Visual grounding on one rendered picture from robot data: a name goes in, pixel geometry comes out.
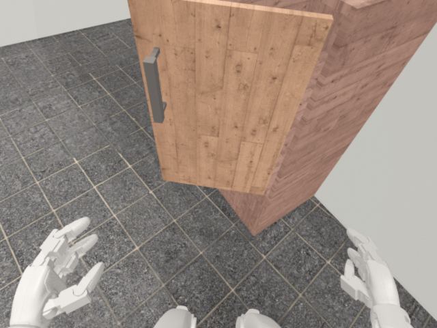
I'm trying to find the left robot hand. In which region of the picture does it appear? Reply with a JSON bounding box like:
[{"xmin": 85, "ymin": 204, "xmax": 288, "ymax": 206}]
[{"xmin": 10, "ymin": 217, "xmax": 104, "ymax": 328}]

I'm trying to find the handle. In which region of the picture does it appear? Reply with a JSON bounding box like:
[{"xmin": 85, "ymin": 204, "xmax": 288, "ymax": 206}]
[{"xmin": 143, "ymin": 47, "xmax": 167, "ymax": 124}]

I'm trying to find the robot right forearm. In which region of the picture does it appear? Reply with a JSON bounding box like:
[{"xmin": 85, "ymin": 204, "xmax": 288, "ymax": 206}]
[{"xmin": 370, "ymin": 303, "xmax": 414, "ymax": 328}]

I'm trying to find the robot right thigh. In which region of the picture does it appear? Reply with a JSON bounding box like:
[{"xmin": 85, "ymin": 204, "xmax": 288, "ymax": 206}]
[{"xmin": 236, "ymin": 313, "xmax": 281, "ymax": 328}]

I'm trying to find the robot right shin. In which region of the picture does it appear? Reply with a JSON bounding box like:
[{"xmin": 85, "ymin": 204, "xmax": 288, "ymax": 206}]
[{"xmin": 245, "ymin": 309, "xmax": 259, "ymax": 315}]

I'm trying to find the cupboard door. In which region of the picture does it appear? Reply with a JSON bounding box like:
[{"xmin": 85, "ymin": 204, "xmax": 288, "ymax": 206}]
[{"xmin": 128, "ymin": 0, "xmax": 333, "ymax": 195}]

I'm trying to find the right robot hand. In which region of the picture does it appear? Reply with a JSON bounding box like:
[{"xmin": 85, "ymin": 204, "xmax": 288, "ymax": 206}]
[{"xmin": 341, "ymin": 228, "xmax": 400, "ymax": 308}]

